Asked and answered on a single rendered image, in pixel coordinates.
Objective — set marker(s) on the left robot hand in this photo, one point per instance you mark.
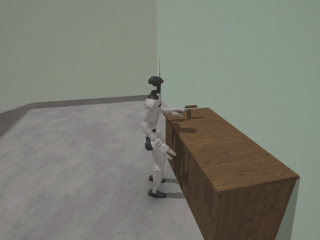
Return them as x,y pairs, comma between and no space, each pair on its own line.
174,113

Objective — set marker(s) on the robot head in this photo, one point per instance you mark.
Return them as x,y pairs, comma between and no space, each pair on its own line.
155,81

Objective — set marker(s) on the robot right forearm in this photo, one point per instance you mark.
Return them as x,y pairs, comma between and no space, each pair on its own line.
148,131

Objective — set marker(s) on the left robot foot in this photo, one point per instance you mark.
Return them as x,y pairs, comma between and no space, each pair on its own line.
151,179

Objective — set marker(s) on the robot left forearm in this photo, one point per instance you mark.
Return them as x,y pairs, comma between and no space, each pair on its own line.
164,110

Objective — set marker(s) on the robot right upper arm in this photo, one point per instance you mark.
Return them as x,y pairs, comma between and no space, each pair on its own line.
148,108

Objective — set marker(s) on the right robot hand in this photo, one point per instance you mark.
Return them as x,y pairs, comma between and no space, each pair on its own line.
165,148

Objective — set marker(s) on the counter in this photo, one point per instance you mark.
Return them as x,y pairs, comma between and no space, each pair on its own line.
235,189

